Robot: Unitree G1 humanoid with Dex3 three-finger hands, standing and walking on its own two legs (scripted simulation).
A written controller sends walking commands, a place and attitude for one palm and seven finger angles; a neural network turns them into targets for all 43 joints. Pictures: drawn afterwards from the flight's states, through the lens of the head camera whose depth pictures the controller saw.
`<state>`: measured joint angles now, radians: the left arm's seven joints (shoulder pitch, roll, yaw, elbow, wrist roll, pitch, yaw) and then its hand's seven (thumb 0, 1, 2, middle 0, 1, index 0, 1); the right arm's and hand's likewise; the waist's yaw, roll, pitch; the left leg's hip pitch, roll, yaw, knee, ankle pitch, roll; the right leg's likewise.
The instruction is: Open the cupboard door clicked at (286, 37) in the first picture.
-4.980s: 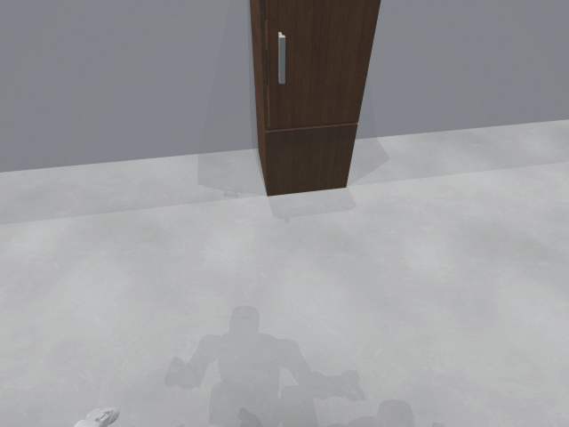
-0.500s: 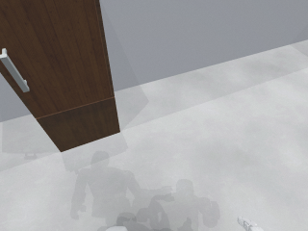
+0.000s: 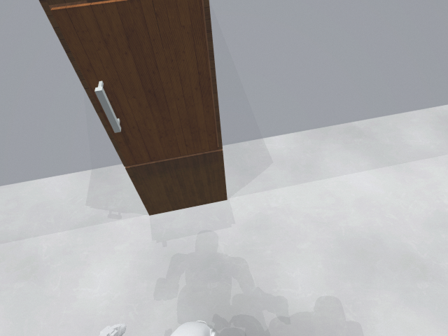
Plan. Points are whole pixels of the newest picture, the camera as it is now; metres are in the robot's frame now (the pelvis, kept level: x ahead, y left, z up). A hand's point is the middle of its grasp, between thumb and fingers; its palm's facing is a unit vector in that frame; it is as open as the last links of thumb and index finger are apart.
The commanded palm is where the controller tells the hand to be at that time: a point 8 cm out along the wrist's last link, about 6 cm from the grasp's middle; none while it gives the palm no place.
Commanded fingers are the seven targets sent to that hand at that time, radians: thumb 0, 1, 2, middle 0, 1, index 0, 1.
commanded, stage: turn to face it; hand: left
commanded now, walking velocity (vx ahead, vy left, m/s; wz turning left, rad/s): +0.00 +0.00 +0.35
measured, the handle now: (109, 107) +0.78 +0.41 -0.04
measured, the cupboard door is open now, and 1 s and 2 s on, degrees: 0 0 0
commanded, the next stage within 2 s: take the last steps up to it in 0.20 s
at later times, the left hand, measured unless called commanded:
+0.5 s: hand out of the picture -0.04 +0.27 -0.17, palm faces +0.20 -0.96 -0.20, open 7.4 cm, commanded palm none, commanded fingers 0.00 0.90 0.90 -0.20 -0.30 -0.20 -0.30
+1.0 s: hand out of the picture +0.11 +0.21 -0.15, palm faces +0.26 -0.94 -0.22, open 7.2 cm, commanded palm none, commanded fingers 0.00 0.90 0.90 -0.20 -0.30 -0.20 -0.30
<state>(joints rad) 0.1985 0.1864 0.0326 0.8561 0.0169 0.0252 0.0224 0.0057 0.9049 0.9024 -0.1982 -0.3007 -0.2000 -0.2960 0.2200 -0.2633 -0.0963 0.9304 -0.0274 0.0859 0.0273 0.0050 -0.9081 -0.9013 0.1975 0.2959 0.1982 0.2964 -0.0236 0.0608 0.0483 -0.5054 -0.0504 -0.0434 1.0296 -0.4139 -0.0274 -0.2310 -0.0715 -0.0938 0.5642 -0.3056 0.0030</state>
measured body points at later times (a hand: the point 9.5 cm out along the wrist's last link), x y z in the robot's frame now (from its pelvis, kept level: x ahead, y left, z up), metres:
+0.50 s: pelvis -0.02 +0.07 +0.01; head -0.02 +0.10 +0.46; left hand -0.05 +0.32 -0.15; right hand +0.10 -0.16 -0.12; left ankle -0.04 +0.14 -0.73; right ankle -0.02 -0.09 -0.65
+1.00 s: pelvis +0.08 +0.02 +0.00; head +0.08 +0.00 +0.45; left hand +0.10 +0.26 -0.13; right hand +0.05 -0.21 -0.16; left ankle +0.01 +0.13 -0.67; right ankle +0.11 -0.06 -0.73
